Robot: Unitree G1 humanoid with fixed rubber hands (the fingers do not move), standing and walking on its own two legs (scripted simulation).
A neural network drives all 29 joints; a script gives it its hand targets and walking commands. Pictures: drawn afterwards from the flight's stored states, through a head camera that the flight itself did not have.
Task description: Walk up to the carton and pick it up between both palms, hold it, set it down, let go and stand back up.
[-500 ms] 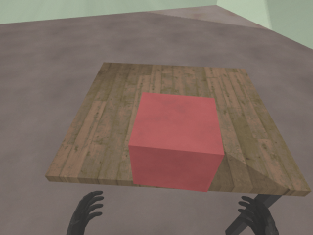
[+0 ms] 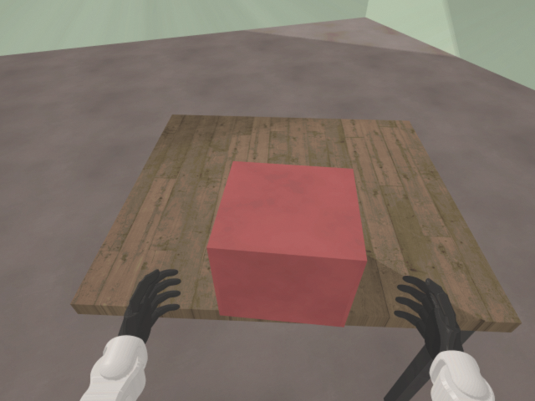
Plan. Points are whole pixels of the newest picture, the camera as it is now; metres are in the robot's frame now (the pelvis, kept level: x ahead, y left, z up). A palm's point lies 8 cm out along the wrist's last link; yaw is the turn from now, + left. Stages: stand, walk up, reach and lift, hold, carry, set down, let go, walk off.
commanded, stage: reach and lift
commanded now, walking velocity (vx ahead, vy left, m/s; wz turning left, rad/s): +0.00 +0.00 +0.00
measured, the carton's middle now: (286, 241) +0.42 +0.00 +0.01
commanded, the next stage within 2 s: none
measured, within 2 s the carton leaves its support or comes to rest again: neither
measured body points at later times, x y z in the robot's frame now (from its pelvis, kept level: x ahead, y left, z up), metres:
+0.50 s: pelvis -0.01 +0.00 +0.00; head +0.01 +0.01 +0.45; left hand +0.34 +0.21 +0.07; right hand +0.31 -0.22 +0.07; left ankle +0.00 +0.12 -0.74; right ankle -0.03 -0.05 -0.74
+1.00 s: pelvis -0.01 +0.00 +0.00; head +0.02 +0.01 +0.45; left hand +0.41 +0.22 +0.12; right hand +0.39 -0.23 +0.12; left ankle +0.00 +0.12 -0.74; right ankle -0.03 -0.05 -0.74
